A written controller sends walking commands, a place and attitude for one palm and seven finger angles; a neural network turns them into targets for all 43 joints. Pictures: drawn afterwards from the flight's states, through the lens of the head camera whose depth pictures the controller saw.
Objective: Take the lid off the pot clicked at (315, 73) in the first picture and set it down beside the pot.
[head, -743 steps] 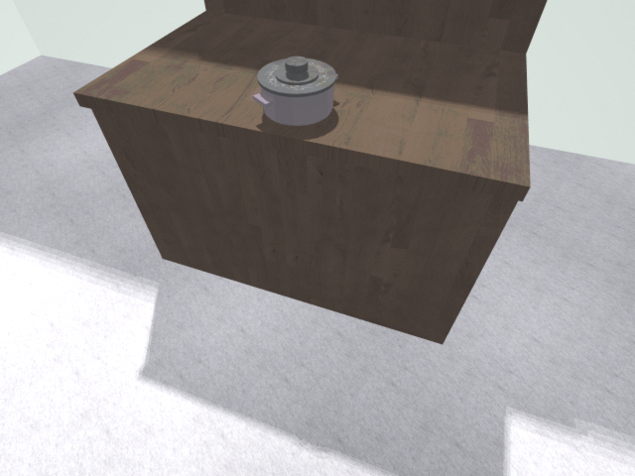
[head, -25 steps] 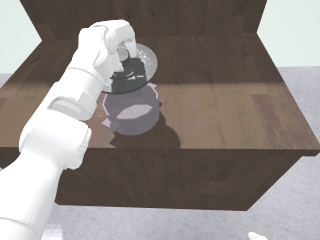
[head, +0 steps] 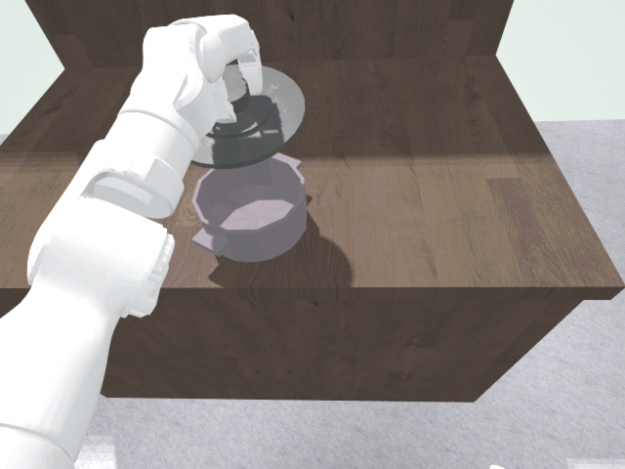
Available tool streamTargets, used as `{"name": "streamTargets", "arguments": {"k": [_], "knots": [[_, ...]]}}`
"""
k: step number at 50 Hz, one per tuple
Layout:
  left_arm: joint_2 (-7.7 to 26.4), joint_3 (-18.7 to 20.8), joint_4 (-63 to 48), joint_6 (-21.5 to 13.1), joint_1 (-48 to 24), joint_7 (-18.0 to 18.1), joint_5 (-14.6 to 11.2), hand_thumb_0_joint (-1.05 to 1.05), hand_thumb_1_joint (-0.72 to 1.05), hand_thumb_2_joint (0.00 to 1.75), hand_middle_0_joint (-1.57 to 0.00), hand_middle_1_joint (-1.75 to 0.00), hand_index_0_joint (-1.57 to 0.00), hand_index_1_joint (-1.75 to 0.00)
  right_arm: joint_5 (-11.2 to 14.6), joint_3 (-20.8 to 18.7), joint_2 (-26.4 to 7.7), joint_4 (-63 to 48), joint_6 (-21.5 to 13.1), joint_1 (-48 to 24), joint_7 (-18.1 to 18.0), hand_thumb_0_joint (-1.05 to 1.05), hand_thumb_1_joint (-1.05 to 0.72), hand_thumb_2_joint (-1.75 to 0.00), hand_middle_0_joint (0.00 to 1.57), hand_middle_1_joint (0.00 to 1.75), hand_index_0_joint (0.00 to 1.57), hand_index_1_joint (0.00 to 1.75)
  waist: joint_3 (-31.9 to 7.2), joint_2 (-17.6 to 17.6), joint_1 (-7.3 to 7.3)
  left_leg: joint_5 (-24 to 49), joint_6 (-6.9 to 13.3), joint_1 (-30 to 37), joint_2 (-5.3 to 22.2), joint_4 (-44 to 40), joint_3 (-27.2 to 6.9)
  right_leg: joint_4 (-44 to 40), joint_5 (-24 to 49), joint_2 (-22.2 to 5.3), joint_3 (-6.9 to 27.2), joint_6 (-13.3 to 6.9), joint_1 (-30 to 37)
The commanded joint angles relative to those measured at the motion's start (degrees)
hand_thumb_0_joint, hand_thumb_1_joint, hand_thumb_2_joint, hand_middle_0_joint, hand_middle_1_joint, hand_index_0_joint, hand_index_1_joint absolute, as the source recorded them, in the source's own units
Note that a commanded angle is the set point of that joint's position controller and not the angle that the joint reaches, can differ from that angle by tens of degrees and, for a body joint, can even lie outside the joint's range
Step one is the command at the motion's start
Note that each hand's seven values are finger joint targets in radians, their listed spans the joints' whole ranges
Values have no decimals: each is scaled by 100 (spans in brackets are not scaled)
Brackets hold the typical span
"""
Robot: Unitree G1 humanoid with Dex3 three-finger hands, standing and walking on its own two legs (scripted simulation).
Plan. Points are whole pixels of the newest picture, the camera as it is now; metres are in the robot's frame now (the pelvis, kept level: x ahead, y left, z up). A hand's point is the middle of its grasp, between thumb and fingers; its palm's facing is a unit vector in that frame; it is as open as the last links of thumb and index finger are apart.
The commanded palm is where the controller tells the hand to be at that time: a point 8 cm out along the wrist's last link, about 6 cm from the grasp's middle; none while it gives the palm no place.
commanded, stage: move the lid sideways beside the pot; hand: left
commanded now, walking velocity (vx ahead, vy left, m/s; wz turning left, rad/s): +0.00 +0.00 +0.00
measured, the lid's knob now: (228, 94) +0.52 +0.08 +0.21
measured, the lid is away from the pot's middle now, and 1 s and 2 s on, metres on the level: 0.01 0.13 0.26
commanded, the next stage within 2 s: none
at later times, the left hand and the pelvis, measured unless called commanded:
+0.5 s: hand (166, 98) +0.50 +0.14 +0.23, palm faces -0.26 -0.01 -0.96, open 8.2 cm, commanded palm +0.49 +0.15 +0.30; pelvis +0.01 +0.00 +0.00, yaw +1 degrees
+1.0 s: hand (117, 101) +0.49 +0.20 +0.23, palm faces -0.28 -0.02 -0.96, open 8.2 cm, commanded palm +0.50 +0.20 +0.30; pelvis +0.00 +0.01 +0.00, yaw +0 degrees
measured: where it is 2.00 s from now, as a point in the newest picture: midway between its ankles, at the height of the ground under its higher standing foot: outside the picture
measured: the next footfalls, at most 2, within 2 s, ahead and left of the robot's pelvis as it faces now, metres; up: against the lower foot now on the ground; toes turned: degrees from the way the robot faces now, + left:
none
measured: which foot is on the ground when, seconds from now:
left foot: down 0.00-1.00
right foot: down 0.00-1.00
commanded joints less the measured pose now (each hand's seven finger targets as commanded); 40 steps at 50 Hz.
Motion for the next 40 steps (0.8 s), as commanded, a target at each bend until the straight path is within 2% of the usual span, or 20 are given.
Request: {"name": "streamTargets", "arguments": {"k": [1,2,3,5,8,12,13,18,22,23,27,28,29,32,33,34,35,37,38,40], "knots": [[1827,673,-1294,-192,-3790,584,348,0,57,105,-74,-102,-78,-105,-10,-206,-712,-578,-192,56,-59,0,-90,-90,20,30,20,30,-2689,-672,22,2091,-20,1386,113,92,-562,-88,2101,251,95,-275,870],[1767,670,-1300,-200,-3645,620,270,0,57,105,-74,-102,-78,-105,-4,-237,-754,-565,-139,116,-44,0,-90,-90,20,30,20,30,-2631,-648,38,2335,-29,1370,144,95,-564,-100,2225,229,69,-297,907],[2035,863,-1364,-174,-3721,646,397,0,57,105,-74,-102,-78,-105,-15,-215,-751,-592,-141,-1,-20,0,-90,-90,20,30,20,30,-2711,-696,103,2264,-30,1358,143,97,-552,-57,2198,235,90,-284,932],[1842,674,-1321,-122,-3668,643,422,0,57,105,-74,-102,-78,-105,2,-222,-722,-624,-121,-32,-14,0,-90,-90,20,30,20,30,-2725,-568,68,2334,-4,1409,135,125,-522,-52,2216,234,91,-282,872],[2314,989,-1235,-75,-3517,583,448,0,57,105,-74,-102,-78,-105,-5,-211,-791,-658,-29,-69,-12,0,-90,-90,20,30,20,30,-2777,-599,110,2234,13,1233,108,131,-502,-57,2318,205,120,-274,1080],[1778,482,-1803,-210,-3719,379,278,0,57,105,-74,-102,-78,-105,43,-275,-747,-752,-23,-32,-40,0,-90,-90,20,30,20,30,-2931,-425,-36,2668,51,1643,121,236,-545,-114,2456,199,109,-247,937],[2158,763,-1785,-242,-3736,359,364,0,57,105,-74,-102,-78,-105,31,-274,-767,-726,-26,-60,-37,0,-90,-90,20,30,20,30,-2976,-491,-2,2612,46,1678,136,268,-583,-87,2358,225,124,-238,915],[2067,604,-1776,-386,-3688,239,224,0,57,105,-74,-102,-78,-105,69,-276,-794,-668,22,-18,-58,0,-90,-90,20,30,20,30,-2643,-524,-92,2332,47,1624,104,232,-580,-169,2194,249,68,-232,733],[2080,608,-1928,-487,-3552,264,134,0,57,105,-74,-102,-78,-105,62,-301,-817,-654,35,47,-62,0,-90,-90,20,30,20,30,-2741,-162,-75,2628,27,1819,103,324,-614,-158,2257,232,61,-273,685],[2360,784,-2128,-521,-3784,275,249,0,57,105,-74,-102,-78,-105,50,-291,-801,-651,31,12,-44,0,-90,-90,20,30,20,30,-2853,-168,-61,2547,2,1856,113,312,-647,-137,2171,259,65,-264,698],[1930,444,-1797,-476,-3514,228,137,0,57,105,-74,-102,-78,-105,98,-293,-836,-604,110,25,-29,0,-90,-90,20,30,20,30,-2490,-124,-124,2597,-29,1779,110,311,-657,-173,2071,250,-4,-293,469],[2399,841,-1934,-490,-3625,257,248,0,57,105,-74,-102,-78,-105,57,-300,-837,-619,96,31,-16,0,-90,-90,20,30,20,30,-2714,-201,-41,2576,-35,1801,126,307,-697,-138,2044,280,18,-283,588],[2539,936,-1832,-496,-3544,253,299,0,57,105,-74,-102,-78,-105,55,-280,-840,-655,103,-7,-26,0,-90,-90,20,30,20,30,-2761,-199,-13,2528,-8,1749,103,308,-671,-127,2083,272,33,-293,696],[2265,676,-1926,-533,-3473,215,219,0,57,105,-74,-102,-78,-105,79,-313,-842,-676,147,23,-27,0,-90,-90,20,30,20,30,-2730,-169,-57,2808,-27,1821,130,349,-671,-143,2216,254,19,-294,655],[2717,1037,-1748,-516,-3385,230,345,0,57,105,-74,-102,-78,-105,50,-299,-858,-658,161,25,-24,0,-90,-90,20,30,20,30,-2721,-363,7,2600,-13,1656,125,315,-679,-150,2132,282,29,-280,767],[2827,1081,-1693,-516,-3439,220,381,0,57,105,-74,-102,-78,-105,62,-284,-877,-654,195,7,-37,0,-90,-90,20,30,20,30,-2695,-389,-7,2466,0,1602,119,278,-640,-148,2131,277,26,-287,809],[2520,802,-1669,-519,-3492,177,355,0,57,105,-74,-102,-78,-105,88,-278,-836,-688,202,-22,-44,0,-90,-90,20,30,20,30,-2585,-395,-64,2372,9,1574,98,267,-624,-166,2072,280,13,-280,723],[2624,865,-1958,-592,-3439,189,270,0,57,105,-74,-102,-78,-105,81,-314,-891,-710,210,12,-31,0,-90,-90,20,30,20,30,-2736,-72,-19,2747,-28,1796,140,331,-667,-153,2163,253,19,-303,698],[2883,1092,-1961,-609,-3440,196,370,0,57,105,-74,-102,-78,-105,48,-312,-868,-720,210,10,-22,0,-90,-90,20,30,20,30,-2855,-160,21,2777,-19,1774,129,355,-692,-133,2158,287,35,-291,767],[2836,1028,-1721,-600,-3358,138,383,0,57,105,-74,-102,-78,-105,72,-304,-861,-698,259,36,-35,0,-90,-90,20,30,20,30,-2651,-274,-15,2632,-5,1639,125,310,-668,-161,2102,292,10,-285,746]]}}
